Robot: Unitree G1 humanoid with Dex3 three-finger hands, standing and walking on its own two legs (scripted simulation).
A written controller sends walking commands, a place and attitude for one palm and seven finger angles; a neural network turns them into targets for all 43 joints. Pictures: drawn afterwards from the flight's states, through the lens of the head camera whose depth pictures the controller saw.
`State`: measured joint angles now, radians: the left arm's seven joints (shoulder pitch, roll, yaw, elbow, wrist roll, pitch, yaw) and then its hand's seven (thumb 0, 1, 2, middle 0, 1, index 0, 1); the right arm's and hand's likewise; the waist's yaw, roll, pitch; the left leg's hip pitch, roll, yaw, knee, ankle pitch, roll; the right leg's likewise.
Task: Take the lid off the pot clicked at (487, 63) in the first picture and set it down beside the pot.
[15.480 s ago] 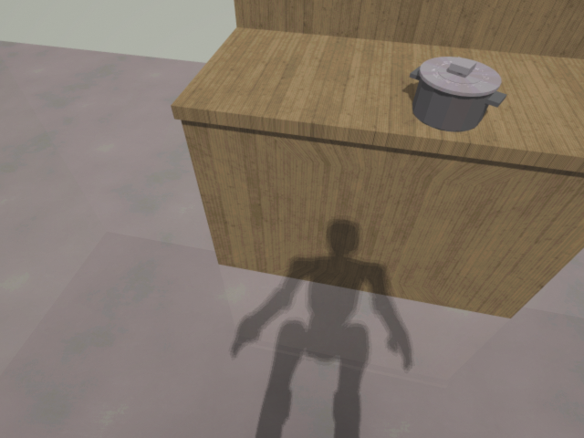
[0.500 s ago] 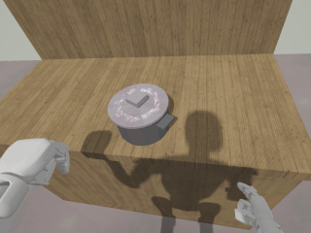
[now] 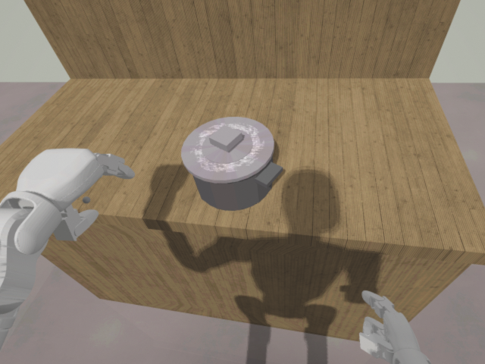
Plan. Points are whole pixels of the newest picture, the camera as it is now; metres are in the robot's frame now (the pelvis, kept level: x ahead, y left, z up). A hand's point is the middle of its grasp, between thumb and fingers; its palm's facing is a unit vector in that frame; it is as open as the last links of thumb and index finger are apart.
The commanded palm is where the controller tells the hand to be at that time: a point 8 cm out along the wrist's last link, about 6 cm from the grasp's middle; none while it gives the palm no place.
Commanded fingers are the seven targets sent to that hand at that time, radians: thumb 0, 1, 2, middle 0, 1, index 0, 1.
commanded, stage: reach forward and open the fingers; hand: left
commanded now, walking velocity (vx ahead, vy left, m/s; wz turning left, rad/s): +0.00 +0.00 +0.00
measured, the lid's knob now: (225, 138) +0.48 +0.09 +0.12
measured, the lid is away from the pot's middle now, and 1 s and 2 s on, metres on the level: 0.00 0.00 0.00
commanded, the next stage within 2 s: move the open hand above the knob in 0.16 s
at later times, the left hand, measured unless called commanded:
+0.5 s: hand (106, 155) +0.34 +0.24 +0.20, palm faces -0.06 +0.04 -1.00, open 10.0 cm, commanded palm +0.30 +0.22 +0.25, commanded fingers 0.00 -0.35 1.57 -0.85 -0.08 -0.85 -0.08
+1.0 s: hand (162, 166) +0.36 +0.17 +0.16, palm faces -0.17 +0.05 -0.98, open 10.1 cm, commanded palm +0.35 +0.18 +0.25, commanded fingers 0.00 -0.35 1.57 -0.85 -0.08 -0.85 -0.08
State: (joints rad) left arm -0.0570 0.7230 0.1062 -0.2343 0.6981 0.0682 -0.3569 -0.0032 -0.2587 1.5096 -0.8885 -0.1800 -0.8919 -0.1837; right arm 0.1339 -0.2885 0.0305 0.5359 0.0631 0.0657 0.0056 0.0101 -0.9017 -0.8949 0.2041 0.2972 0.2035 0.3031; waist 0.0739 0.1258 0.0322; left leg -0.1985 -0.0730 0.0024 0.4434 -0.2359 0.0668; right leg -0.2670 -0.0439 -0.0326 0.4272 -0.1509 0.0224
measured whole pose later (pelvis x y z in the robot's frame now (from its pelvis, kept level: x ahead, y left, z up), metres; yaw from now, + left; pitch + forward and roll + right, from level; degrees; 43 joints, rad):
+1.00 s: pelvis +0.02 -0.01 +0.00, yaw +0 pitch +1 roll +0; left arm -0.39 0.65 -0.18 -0.13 0.79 0.16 -0.45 0.00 -0.35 1.57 -0.86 -0.08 -0.87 -0.08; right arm 0.08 -0.29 0.05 0.54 0.07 0.10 0.02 0.01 -0.90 -0.90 0.20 0.30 0.20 0.30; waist 0.05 0.12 0.03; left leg -0.21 -0.06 0.00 0.46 -0.27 0.06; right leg -0.29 -0.04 -0.04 0.47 -0.20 0.01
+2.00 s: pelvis +0.03 -0.01 +0.00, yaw -1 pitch +2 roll +1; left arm -0.88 0.45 -0.36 0.32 0.83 0.27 -0.30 0.00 -0.35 1.57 -0.86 -0.08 -0.87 -0.08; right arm 0.09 -0.27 0.06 0.63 0.08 0.12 0.00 0.01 -0.90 -0.90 0.20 0.30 0.20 0.30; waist 0.00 0.12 -0.02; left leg -0.20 -0.06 0.01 0.45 -0.29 0.05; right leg -0.31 -0.03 -0.02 0.50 -0.23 0.00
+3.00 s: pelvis +0.02 -0.02 +0.00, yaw -1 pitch +2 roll +1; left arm -0.87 0.45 -0.29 0.41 0.83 0.34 -0.32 0.00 -0.35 1.57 -0.86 -0.08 -0.87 -0.08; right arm 0.10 -0.27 0.05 0.61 0.10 0.14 0.02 0.01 -0.90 -0.90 0.20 0.30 0.20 0.30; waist 0.00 0.11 -0.03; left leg -0.22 -0.06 0.02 0.44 -0.27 0.04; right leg -0.33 -0.03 -0.02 0.50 -0.21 0.00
